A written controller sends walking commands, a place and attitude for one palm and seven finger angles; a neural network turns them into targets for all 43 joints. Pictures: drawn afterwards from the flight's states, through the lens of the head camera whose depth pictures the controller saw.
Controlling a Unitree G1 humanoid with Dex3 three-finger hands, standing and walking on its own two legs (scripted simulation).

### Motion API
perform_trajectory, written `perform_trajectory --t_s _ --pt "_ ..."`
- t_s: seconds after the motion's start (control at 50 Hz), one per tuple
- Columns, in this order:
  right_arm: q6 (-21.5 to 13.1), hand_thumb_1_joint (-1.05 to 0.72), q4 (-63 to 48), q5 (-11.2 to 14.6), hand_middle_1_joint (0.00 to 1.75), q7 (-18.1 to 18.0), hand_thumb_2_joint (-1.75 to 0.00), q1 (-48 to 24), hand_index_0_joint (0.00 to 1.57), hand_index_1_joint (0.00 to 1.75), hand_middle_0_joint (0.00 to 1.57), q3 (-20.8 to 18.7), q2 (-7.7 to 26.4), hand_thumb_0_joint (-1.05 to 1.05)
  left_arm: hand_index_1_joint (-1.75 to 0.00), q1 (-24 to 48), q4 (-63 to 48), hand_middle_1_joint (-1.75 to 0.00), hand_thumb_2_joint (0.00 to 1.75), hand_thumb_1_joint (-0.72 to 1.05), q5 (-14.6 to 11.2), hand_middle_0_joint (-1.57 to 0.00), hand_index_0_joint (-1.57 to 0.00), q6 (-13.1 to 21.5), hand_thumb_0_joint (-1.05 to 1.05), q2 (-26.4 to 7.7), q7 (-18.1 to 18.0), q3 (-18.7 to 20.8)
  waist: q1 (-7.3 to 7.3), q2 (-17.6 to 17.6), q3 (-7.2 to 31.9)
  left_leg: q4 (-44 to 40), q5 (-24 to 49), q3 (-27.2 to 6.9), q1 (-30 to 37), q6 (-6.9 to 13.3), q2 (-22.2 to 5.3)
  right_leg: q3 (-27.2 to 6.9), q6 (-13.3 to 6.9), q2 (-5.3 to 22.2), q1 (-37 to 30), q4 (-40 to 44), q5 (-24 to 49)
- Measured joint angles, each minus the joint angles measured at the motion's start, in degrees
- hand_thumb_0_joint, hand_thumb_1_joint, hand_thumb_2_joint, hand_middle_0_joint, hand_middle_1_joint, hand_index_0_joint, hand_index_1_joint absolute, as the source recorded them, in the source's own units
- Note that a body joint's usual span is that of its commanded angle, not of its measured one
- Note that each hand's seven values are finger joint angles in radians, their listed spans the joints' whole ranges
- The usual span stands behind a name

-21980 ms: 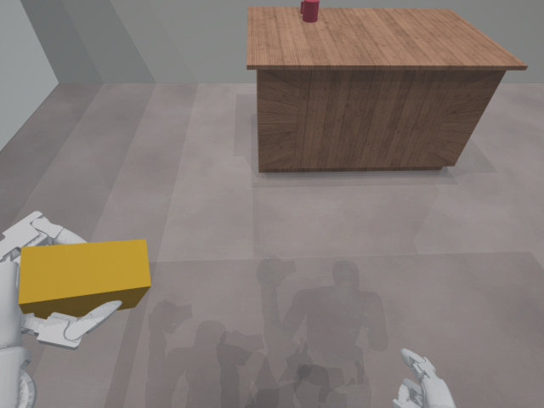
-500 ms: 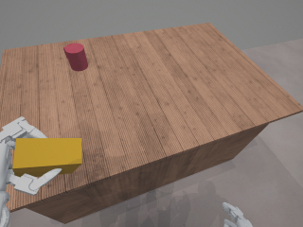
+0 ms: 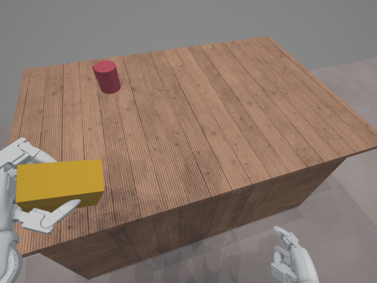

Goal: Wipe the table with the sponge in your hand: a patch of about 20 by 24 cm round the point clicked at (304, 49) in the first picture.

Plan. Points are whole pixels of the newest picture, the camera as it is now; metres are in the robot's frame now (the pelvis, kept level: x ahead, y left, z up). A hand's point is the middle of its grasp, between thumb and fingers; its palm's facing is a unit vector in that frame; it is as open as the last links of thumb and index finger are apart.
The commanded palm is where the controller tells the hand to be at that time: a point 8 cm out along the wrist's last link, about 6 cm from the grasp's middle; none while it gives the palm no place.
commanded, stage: look again from close up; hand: left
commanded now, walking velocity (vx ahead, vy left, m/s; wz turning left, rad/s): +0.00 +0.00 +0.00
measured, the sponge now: (75, 186) +0.23 +0.22 +0.12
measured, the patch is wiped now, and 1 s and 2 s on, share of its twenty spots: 0.00 0.00 0.00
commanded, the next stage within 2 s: come to a stop and stand still in 0.10 s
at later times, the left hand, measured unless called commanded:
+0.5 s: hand (23, 165) +0.23 +0.27 +0.19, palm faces +0.44 -0.81 -0.38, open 9.3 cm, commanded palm +0.14 +0.27 +0.18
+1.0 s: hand (44, 150) +0.27 +0.27 +0.18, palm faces +0.31 -0.88 -0.37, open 9.3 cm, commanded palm +0.20 +0.32 +0.18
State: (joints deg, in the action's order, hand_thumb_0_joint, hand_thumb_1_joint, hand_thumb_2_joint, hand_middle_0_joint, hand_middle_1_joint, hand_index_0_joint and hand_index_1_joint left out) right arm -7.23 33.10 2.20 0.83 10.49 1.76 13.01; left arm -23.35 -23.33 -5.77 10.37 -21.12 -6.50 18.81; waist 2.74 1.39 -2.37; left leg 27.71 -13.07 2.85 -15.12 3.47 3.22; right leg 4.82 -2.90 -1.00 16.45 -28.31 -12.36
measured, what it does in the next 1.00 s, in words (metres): shifts its weight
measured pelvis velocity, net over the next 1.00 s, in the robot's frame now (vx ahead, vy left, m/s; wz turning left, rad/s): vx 0.03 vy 0.04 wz -0.05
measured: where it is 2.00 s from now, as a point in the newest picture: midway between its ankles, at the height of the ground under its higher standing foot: outside the picture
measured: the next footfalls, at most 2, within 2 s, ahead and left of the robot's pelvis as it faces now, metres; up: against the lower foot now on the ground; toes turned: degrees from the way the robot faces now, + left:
none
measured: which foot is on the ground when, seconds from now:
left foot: down 0.00-1.00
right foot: down 0.00-1.00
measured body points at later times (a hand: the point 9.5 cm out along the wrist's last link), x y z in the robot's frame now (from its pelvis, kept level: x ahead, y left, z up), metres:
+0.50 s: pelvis -0.03 +0.00 +0.00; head -0.01 +0.01 +0.45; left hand +0.20 +0.31 +0.21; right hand +0.14 -0.23 -0.08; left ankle +0.02 +0.08 -0.74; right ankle +0.03 -0.08 -0.74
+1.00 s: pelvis +0.03 +0.04 +0.00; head +0.06 +0.07 +0.45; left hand +0.24 +0.31 +0.20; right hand +0.21 -0.18 -0.06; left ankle +0.02 +0.08 -0.74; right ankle +0.03 -0.08 -0.74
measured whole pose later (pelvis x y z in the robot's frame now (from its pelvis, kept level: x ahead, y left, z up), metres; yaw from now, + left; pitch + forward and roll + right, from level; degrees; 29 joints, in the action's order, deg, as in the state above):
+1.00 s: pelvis +0.03 +0.04 +0.00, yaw -3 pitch +0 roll -1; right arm -9.4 32.2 0.2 0.2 10.3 1.8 10.2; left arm -21.8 -29.0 -1.9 15.1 -21.9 -4.4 20.6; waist 1.2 2.7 -3.1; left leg 26.4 -15.7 6.1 -11.7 6.1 4.7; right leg 1.3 0.0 0.3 14.3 -28.0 -14.1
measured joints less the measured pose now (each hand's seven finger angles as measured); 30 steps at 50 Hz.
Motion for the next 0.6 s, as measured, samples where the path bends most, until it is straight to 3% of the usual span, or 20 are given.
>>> perform_trajectory --t_s 0.08,0.2,0.38,0.42,0.46,0.52,0.6 --pt "-0.09 -0.90 0.52 -0.06 0.30 -0.40 -0.90 0.50 0.20 0.30 0.20 0.02 0.40 0.01 -1.40 0.16 -1.53 -1.39 1.07 -0.44 0.15 -0.80 -0.81 -0.04 0.00 -0.03 -0.09 -0.85 -0.31 -0.04 -0.04 0.06 0.51 -0.46 -0.09 -0.24 -0.43 0.50 -0.34 -0.44 -0.53 1.12 0.99" --pt "-0.19 -0.90 0.88 0.01 0.30 -0.81 -0.90 1.36 0.20 0.30 0.20 -0.12 0.44 0.01 -1.40 -0.15 -1.55 -1.39 1.07 -0.44 -0.31 -0.80 -0.81 0.68 0.00 -1.64 -0.39 1.10 -1.35 -0.61 0.81 -0.49 1.38 -0.53 -0.28 -0.53 -1.10 0.59 -0.65 -1.16 -0.98 3.20 2.69" --pt "0.19 -0.90 1.13 -0.13 0.30 -1.63 -0.90 2.96 0.20 0.30 0.20 0.31 0.57 0.01 -1.40 -2.32 -0.51 -1.39 1.07 -0.44 0.97 -0.80 -0.81 -0.09 0.00 0.11 0.25 0.00 -2.03 -1.17 1.89 -1.58 2.04 0.20 0.46 -0.40 -1.65 -0.20 -0.43 -1.81 -1.98 5.44 4.28" --pt "-1.36 -0.90 1.00 -0.98 0.30 -2.19 -0.90 4.26 0.20 0.30 0.20 -0.27 0.03 0.01 -1.40 4.54 2.01 -1.39 1.07 -0.44 4.80 -0.81 -0.81 1.08 0.00 -3.75 2.50 1.09 -0.22 -0.61 1.02 -0.01 1.75 0.37 -0.91 -0.49 -2.41 0.27 0.45 -2.08 -1.20 4.88 4.19" --pt "-1.16 -0.90 1.68 -0.86 0.30 -1.87 -0.90 3.59 0.20 0.30 0.20 0.06 -0.50 0.01 -1.39 10.47 5.39 -1.39 1.07 -0.44 4.27 -0.81 -0.81 2.74 0.00 -5.92 2.59 3.80 0.36 0.08 0.06 0.84 1.69 0.61 -1.35 -0.55 -2.59 0.19 -0.30 -2.21 -0.67 4.10 4.21" --pt "-1.59 -0.90 0.98 -0.65 0.30 -1.14 -0.90 3.36 0.20 0.30 0.20 0.01 -0.41 0.01 -1.40 11.45 6.52 -1.39 1.07 -0.44 2.58 -0.80 -0.81 3.99 0.00 -4.07 1.54 5.91 -0.21 -0.95 -0.03 1.38 0.60 1.75 -1.15 -0.45 -2.80 -1.14 0.16 -2.48 -0.54 3.78 3.92" --pt "-2.28 -0.90 0.11 -0.45 0.30 -0.65 -0.90 4.17 0.20 0.30 0.20 -0.38 -0.02 0.01 -1.40 3.02 1.91 -1.39 1.07 -0.43 2.59 -0.80 -0.81 5.22 0.00 0.37 1.77 1.91 -1.60 -2.87 0.75 0.33 -0.02 3.21 -0.01 0.28 -2.13 -2.97 1.16 -2.05 -0.80 3.84 3.29"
